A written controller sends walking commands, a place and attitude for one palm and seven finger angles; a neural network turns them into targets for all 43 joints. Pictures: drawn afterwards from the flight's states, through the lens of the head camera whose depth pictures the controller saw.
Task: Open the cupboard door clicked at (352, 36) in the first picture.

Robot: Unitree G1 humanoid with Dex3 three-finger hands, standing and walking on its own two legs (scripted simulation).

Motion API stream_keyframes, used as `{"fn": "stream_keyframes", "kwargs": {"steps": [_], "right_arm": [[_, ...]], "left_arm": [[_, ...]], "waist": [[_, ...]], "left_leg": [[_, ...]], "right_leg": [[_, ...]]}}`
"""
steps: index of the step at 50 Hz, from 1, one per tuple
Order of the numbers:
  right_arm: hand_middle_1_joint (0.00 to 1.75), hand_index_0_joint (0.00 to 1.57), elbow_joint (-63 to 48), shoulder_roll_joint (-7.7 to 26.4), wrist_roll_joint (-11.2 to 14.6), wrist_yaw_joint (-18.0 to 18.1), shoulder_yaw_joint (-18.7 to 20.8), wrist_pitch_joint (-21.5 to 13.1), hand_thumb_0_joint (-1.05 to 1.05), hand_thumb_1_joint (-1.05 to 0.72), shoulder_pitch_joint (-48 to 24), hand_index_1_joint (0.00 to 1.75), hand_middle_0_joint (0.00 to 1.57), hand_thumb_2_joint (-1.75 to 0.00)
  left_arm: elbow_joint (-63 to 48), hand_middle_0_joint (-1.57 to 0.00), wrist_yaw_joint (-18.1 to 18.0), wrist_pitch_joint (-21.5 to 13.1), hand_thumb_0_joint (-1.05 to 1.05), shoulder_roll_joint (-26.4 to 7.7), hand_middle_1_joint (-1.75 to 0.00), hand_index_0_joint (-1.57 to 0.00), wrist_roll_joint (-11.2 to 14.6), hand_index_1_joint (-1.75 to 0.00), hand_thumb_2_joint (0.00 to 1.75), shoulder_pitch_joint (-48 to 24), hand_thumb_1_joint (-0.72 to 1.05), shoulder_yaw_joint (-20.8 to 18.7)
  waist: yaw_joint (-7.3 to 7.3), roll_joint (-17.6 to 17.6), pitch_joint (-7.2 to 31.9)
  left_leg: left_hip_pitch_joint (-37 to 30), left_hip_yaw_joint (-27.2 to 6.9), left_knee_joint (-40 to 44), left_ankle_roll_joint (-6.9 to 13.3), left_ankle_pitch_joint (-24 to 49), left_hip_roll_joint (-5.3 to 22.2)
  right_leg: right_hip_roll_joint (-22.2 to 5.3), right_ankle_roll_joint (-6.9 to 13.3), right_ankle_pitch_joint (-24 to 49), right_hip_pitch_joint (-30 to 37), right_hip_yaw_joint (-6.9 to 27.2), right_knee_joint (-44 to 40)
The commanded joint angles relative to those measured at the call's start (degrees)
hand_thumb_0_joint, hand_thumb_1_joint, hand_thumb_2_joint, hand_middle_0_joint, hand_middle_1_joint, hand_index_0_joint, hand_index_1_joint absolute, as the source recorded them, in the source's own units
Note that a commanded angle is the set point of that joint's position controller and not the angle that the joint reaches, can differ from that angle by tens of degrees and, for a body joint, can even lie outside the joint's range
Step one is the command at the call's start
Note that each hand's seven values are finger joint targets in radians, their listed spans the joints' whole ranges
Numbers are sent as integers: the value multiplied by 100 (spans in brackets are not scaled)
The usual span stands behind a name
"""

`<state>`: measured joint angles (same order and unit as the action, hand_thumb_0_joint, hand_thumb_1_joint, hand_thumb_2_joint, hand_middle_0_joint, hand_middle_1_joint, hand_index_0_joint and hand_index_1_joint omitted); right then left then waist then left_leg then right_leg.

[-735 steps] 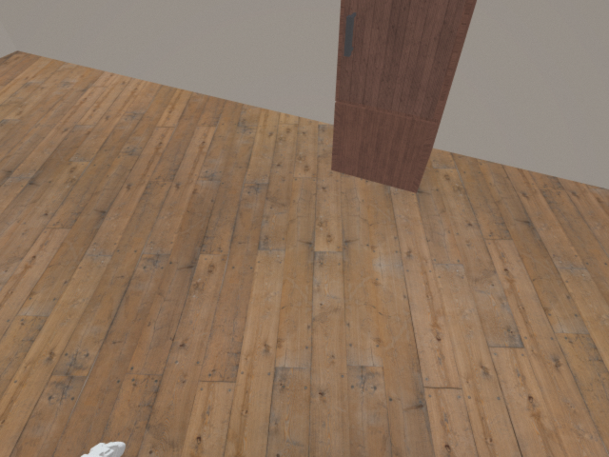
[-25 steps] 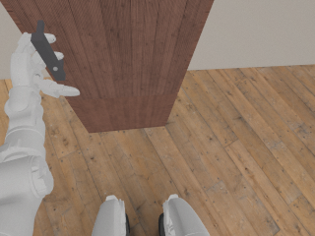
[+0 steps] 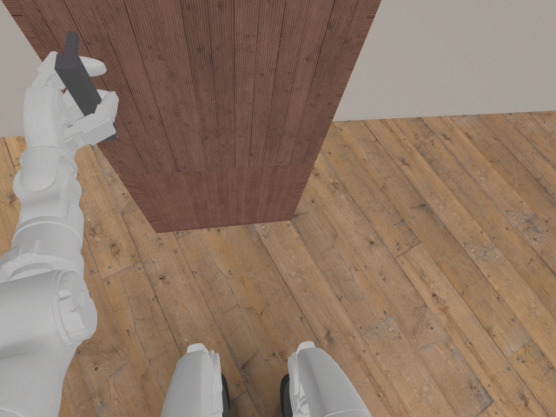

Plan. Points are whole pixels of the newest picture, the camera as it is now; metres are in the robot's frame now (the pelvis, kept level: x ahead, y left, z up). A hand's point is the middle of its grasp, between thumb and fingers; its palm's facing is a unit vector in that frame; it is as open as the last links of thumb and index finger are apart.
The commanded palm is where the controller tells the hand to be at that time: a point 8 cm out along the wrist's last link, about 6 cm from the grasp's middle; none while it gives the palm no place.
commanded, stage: close the thumb around the handle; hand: left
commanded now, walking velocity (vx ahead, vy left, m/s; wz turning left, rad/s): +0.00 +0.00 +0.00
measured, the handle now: (91, 90) +0.56 +0.22 +0.05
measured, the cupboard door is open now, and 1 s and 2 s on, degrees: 0 26 42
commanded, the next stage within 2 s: pull the door open along its arc in 0.14 s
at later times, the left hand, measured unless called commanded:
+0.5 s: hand (113, 130) +0.49 +0.18 +0.05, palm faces +0.08 -1.00 -0.01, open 5.4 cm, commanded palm +0.44 +0.22 +0.05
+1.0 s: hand (165, 224) +0.36 +0.11 +0.05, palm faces +0.38 -0.92 +0.01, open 5.8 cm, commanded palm +0.29 +0.15 +0.05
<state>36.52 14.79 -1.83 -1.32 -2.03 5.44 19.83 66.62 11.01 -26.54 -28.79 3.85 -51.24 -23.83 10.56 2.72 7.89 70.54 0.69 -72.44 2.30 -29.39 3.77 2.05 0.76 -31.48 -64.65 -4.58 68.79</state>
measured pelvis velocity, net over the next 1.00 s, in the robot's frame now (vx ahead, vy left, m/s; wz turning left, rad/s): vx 0.02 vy -0.02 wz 0.04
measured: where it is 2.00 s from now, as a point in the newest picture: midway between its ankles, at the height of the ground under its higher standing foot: outside the picture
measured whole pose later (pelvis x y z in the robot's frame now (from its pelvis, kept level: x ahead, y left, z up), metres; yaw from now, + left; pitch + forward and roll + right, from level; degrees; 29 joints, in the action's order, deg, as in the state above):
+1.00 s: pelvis +0.02 -0.02 +0.03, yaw +2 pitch +20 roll -1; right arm 31.4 11.0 -3.6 -4.0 0.7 4.0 11.2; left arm 23.5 -22.9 -26.8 0.9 -0.4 -5.6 -1.0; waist 1.7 1.4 10.4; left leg 55.7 2.0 -65.5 0.5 -29.5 2.3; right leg 0.9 2.1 -33.4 -51.6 -3.2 65.2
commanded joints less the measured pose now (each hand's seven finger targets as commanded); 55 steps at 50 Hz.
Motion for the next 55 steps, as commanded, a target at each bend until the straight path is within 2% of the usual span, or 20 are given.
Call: {"fn": "stream_keyframes", "kwargs": {"steps": [1,4,6,7,9,12,14,18,25,26,32,33,34,35,38,42,45,48,52,55], "right_arm": [[30,20,-156,1091,4,92,389,-48,0,-90,1072,30,20,-90],[30,20,-210,1107,6,121,349,-52,0,-90,1064,30,20,-90],[30,20,-229,1088,-19,119,345,-75,0,-90,1069,30,20,-90],[30,20,-260,1052,-20,97,342,-74,0,-90,1043,30,20,-90],[30,20,-253,1041,-12,80,348,-64,0,-90,1035,30,20,-90],[30,20,-267,1062,8,89,324,-64,0,-90,993,30,20,-90],[30,20,-284,1010,17,75,361,-92,0,-90,970,30,20,-90],[30,20,-321,1020,20,36,417,-72,0,-90,977,30,20,-90],[30,20,-572,919,125,-32,490,-52,0,-90,769,30,20,-90],[30,20,-617,894,142,-49,497,-59,0,-90,693,30,20,-90],[30,20,-848,799,225,-86,544,-148,0,-90,347,30,20,-90],[30,20,-870,680,176,-58,537,-190,0,-90,238,30,20,-90],[30,20,-898,638,140,-70,526,-233,0,-90,170,30,20,-90],[30,20,-898,633,102,-92,523,-264,0,-90,176,30,20,-90],[30,20,-931,532,-23,-175,539,-279,0,-90,44,30,20,-90],[30,20,-1012,448,-125,-231,559,-271,0,-90,-165,30,20,-90],[30,20,-1073,398,-150,-202,559,-288,0,-90,-358,30,20,-90],[30,20,-1090,319,-167,-190,554,-340,0,-90,-567,30,20,-90],[30,20,-1102,230,-191,-165,530,-442,0,-90,-789,30,20,-90],[30,20,-1158,140,-224,-136,492,-567,0,-90,-899,30,20,-90]], "left_arm": [[-1198,-40,-48,-357,0,-1152,-135,-40,75,-135,90,-2507,90,29],[-1021,-40,-157,-303,0,-1479,-135,-40,80,-135,90,-2428,90,-266],[-1277,-40,-195,-413,0,-1717,-135,-40,13,-135,90,-2475,90,-426],[-1363,-40,-194,-460,0,-1635,-135,-40,-8,-135,90,-2377,90,-368],[-1234,-40,-188,-461,0,-1540,-135,-40,-13,-135,90,-2237,90,-318],[-1110,-40,-125,-449,0,-1633,-135,-40,3,-135,90,-2294,90,-332],[-1264,-40,-91,-441,0,-1017,-135,-40,97,-135,90,-2242,90,62],[-1652,-40,-111,-484,0,-1068,-135,-40,146,-135,90,-1727,90,-55],[-2583,-40,-142,-434,0,-398,-135,-40,373,-135,90,56,90,238],[-2837,-40,-165,-433,0,-312,-135,-40,392,-135,90,305,90,302],[-3862,-40,-313,-455,0,261,-135,-40,568,-135,90,1969,90,623],[-4066,-40,-902,-454,0,484,-135,-40,894,-135,90,2097,90,113],[-4172,-40,-1325,-432,0,812,-135,-40,827,-135,90,2378,90,321],[-4229,-40,-1614,-432,0,892,-135,-40,700,-135,90,2596,90,413],[-4767,-40,-2467,-485,0,1404,-135,-40,315,-135,90,3016,90,776],[-5273,-40,-3032,-533,0,2001,-135,-40,-205,-135,90,3499,90,1532],[-5514,-40,-3375,-524,0,2319,-135,-40,-381,-135,90,3663,90,1862],[-5692,-40,-3584,-539,0,2641,-135,-40,-567,-135,90,4066,90,2245],[-5892,-40,-3905,-519,0,3022,-135,-40,-750,-135,90,4291,90,2695],[-6129,-40,-4133,-435,0,3281,-135,-40,-843,-135,90,4712,90,2932]], "waist": [[126,819,2967],[76,478,2823],[-31,795,3118],[-75,885,3248],[-9,630,3015],[3,628,2866],[53,675,2953],[-166,815,3383],[-452,370,3235],[-518,482,3204],[-695,218,2598],[-973,103,2519],[-948,172,2443],[-930,-64,2317],[-1007,76,2469],[-971,-75,2415],[-947,-361,2332],[-1002,-248,2292],[-957,-405,2064],[-1007,-483,2167]], "left_leg": [[-3367,-652,730,-104,2527,-82],[-2797,-548,728,-46,2146,-137],[-2985,-521,685,-59,2422,-143],[-3081,-515,672,-70,2546,-148],[-2946,-496,674,-62,2461,-133],[-2664,-460,652,-47,2157,-147],[-2880,-476,707,-62,2174,-149],[-3357,-477,761,-105,2701,-143],[-3351,-305,1013,-89,2915,-206],[-3374,-272,1069,-104,2947,-213],[-3249,-128,1288,-106,2807,-260],[-3060,-67,1355,-145,2759,-270],[-3067,-59,1371,-184,2794,-267],[-3021,-90,1351,-184,2805,-263],[-3132,-61,1334,-242,3073,-255],[-3242,-71,1281,-233,3088,-267],[-3148,-99,1289,-211,2783,-289],[-3214,-74,1314,-211,2620,-325],[-3076,-87,1333,-186,2221,-372],[-3043,-73,1305,-168,2208,-412]], "right_leg": [[179,56,1808,344,144,-840],[180,25,1718,688,217,-877],[167,47,1953,787,242,-798],[173,53,2047,821,246,-772],[188,31,2043,840,245,-813],[185,28,1878,868,287,-822],[182,35,1876,791,251,-855],[177,58,2206,954,215,-815],[191,55,2754,1672,234,-980],[176,46,2814,1730,228,-1000],[153,29,2969,2058,243,-1139],[136,10,2924,2216,195,-1158],[126,6,2902,2169,178,-1124],[132,12,2916,2155,152,-1089],[64,24,3113,2251,169,-977],[33,42,3243,2319,193,-979],[26,49,3122,2396,200,-1025],[-12,58,3051,2419,218,-1080],[-53,48,2839,2426,251,-1193],[-81,42,2964,2615,306,-1261]]}}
